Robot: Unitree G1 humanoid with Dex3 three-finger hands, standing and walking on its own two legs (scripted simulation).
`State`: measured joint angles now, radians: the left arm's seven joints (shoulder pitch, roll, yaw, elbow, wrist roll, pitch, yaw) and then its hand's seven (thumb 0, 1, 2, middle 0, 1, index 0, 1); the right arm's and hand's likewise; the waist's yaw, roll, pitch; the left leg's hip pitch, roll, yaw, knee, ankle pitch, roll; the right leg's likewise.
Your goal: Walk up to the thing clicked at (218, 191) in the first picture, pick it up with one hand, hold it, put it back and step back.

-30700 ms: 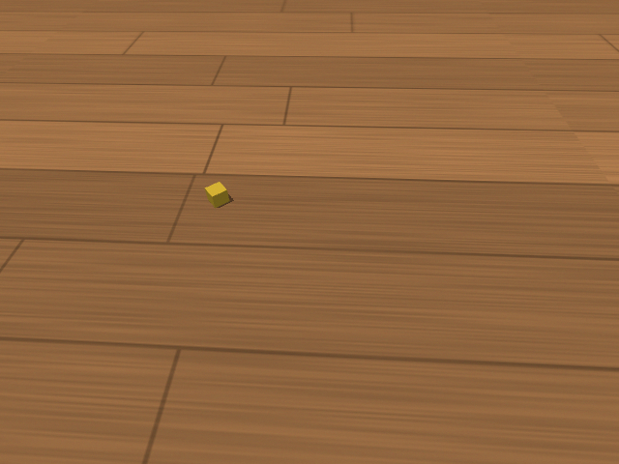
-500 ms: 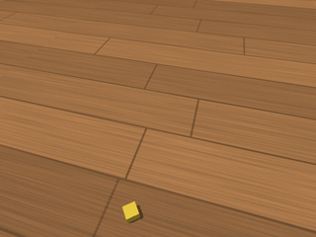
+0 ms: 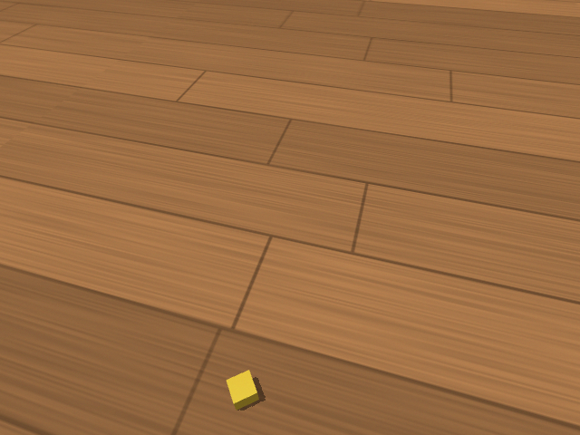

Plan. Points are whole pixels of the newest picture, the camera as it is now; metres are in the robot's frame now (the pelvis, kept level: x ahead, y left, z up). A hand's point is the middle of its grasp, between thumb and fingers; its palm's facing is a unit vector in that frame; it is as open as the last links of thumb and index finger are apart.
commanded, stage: stand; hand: left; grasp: from above
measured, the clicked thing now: (242, 389) +0.42 +0.17 -0.75
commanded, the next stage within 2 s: rise first in 0.18 s
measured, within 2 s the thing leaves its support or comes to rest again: neither
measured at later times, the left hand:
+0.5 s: hand out of the picture +0.14 +0.25 -0.17, palm faces -0.01 -0.94 -0.34, open 8.6 cm
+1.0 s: hand out of the picture +0.11 +0.25 -0.23, palm faces -0.17 -0.85 -0.49, open 13.0 cm
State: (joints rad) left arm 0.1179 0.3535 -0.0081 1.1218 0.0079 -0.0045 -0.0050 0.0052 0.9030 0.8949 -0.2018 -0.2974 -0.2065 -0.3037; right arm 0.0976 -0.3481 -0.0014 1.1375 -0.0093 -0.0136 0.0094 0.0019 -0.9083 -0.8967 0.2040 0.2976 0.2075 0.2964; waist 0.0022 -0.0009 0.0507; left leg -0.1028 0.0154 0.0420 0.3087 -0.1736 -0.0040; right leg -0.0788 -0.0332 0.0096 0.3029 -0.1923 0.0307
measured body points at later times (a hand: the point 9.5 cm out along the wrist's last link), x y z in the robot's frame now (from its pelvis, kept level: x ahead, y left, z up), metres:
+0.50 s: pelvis -0.02 +0.00 -0.02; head +0.04 +0.01 +0.43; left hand +0.14 +0.30 -0.14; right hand +0.09 -0.27 -0.14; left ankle +0.00 +0.12 -0.75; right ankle -0.02 -0.14 -0.75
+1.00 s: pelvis -0.01 +0.00 -0.09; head +0.08 +0.02 +0.35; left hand +0.12 +0.30 -0.20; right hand +0.16 -0.24 -0.19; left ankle +0.00 +0.12 -0.75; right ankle -0.02 -0.14 -0.75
